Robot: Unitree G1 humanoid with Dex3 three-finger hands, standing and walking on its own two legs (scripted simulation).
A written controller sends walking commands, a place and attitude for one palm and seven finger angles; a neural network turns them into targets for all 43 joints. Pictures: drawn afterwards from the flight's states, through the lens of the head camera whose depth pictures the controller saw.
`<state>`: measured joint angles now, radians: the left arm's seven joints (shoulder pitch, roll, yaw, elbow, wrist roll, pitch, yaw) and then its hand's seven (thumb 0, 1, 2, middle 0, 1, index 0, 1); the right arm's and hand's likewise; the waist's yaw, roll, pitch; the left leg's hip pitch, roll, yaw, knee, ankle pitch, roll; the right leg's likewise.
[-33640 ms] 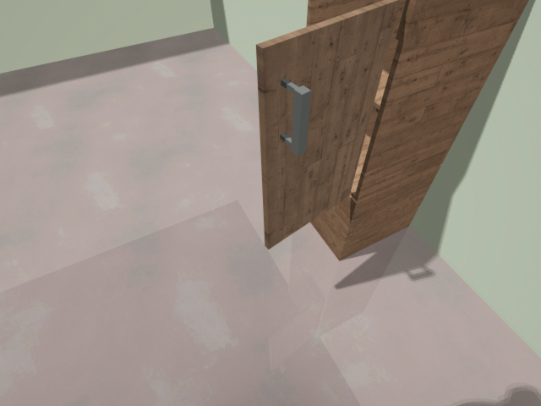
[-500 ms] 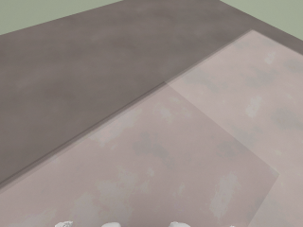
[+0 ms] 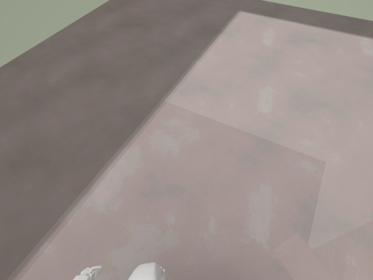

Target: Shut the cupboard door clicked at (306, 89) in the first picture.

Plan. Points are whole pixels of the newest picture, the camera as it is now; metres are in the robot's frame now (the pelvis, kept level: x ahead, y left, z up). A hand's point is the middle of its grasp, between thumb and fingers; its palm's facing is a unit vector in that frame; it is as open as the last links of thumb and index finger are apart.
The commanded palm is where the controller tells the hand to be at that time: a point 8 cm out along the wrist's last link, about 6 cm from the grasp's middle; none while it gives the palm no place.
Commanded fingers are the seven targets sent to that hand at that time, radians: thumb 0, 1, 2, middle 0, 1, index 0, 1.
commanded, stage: turn to face it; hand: left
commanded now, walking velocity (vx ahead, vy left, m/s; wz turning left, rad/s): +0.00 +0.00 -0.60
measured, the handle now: out of the picture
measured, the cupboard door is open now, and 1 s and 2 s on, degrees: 58 58 58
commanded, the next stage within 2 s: take the last steps up to it in 1.56 s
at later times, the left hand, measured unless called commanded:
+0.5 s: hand (112, 258) +0.18 +0.21 -0.16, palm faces -0.28 -0.94 -0.21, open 7.4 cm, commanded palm none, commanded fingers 0.00 0.90 0.90 -0.20 -0.30 -0.20 -0.30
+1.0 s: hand (143, 239) +0.23 +0.14 -0.18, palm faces -0.54 -0.82 -0.19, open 7.4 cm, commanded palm none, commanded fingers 0.00 0.90 0.90 -0.20 -0.30 -0.20 -0.30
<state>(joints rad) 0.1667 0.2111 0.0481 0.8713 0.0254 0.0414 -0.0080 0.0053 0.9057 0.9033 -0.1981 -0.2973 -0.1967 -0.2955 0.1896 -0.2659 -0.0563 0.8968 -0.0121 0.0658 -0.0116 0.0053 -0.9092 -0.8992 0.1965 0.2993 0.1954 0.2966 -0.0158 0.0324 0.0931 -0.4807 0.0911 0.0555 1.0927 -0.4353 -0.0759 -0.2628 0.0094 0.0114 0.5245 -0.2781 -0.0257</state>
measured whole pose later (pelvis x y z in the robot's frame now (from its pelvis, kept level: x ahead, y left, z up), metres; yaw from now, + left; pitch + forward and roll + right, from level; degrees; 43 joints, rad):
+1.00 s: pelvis +0.06 +0.02 -0.01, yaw -35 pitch +2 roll -1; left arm 0.21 0.23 0.06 0.90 0.02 0.06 -0.01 0.01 0.90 0.90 -0.20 -0.30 -0.20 -0.30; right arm 0.15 -0.24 -0.04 0.85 0.00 0.02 -0.02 0.00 -0.91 -0.90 0.20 0.30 0.20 0.30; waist 0.01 -0.03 0.07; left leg -0.33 0.04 0.03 0.58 -0.28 -0.04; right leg -0.30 0.06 0.14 0.58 -0.31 0.01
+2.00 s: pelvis +0.13 -0.06 +0.01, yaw -61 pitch +1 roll -3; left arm 0.19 0.25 0.07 0.97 0.03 0.06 -0.05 0.01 0.91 0.90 -0.19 -0.30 -0.19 -0.29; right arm 0.38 -0.17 -0.01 0.98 -0.03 -0.04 -0.03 0.00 -0.90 -0.90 0.20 0.30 0.20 0.30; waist -0.03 -0.04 0.04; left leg -0.10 0.10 0.15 0.38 -0.29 0.00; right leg -0.53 -0.04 -0.01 1.05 -0.28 0.03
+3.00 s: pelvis +0.12 -0.36 +0.00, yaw -61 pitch +0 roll +1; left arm 0.17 0.17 0.04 1.02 0.04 0.02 0.03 0.01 0.91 0.90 -0.20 -0.30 -0.20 -0.30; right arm 0.17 -0.23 -0.07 1.01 0.00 0.06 -0.03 0.00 -0.92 -0.90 0.20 0.30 0.20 0.30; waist 0.00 0.02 0.11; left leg -0.36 -0.01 0.03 0.95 -0.56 -0.03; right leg -0.29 -0.06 0.00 0.54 -0.24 0.02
